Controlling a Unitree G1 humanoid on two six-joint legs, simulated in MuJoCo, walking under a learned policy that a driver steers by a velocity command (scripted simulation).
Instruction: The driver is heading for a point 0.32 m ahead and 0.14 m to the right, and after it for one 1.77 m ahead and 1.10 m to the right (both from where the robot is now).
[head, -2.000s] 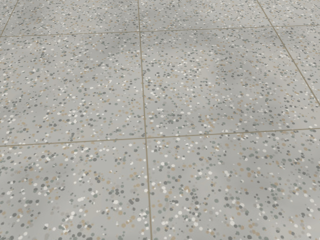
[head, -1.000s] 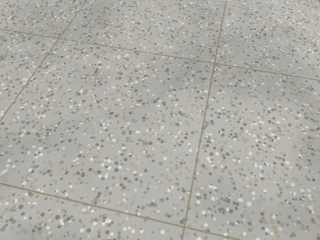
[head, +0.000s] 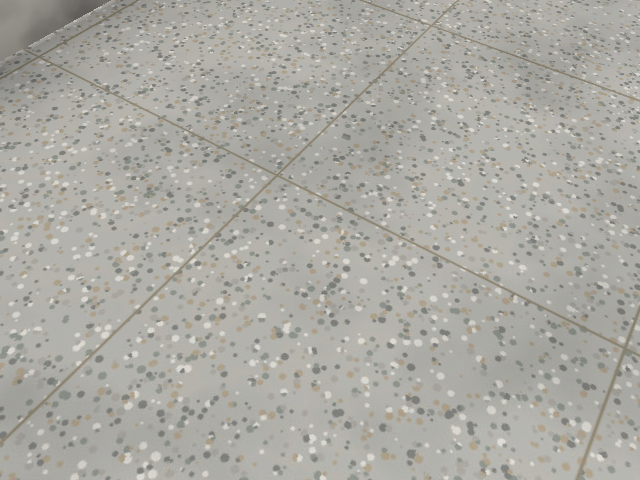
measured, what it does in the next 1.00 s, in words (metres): walks ahead, turning right: right foot, then left foot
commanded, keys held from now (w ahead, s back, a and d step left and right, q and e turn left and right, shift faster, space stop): w+e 0.22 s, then e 0.78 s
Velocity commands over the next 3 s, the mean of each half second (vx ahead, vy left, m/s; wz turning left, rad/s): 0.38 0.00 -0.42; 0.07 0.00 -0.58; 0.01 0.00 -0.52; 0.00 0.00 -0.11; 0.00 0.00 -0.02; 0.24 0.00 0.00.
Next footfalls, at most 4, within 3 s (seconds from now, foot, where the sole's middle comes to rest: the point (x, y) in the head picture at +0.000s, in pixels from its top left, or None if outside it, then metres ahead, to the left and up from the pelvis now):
0.38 right None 0.35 -0.16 -0.78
0.86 left None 0.44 0.04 -0.78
1.26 right None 0.25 -0.16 -0.78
1.68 left None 0.42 0.00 -0.78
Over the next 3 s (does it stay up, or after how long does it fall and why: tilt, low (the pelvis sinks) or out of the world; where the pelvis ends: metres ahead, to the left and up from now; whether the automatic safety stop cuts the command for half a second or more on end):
stays up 0.34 -0.15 0.00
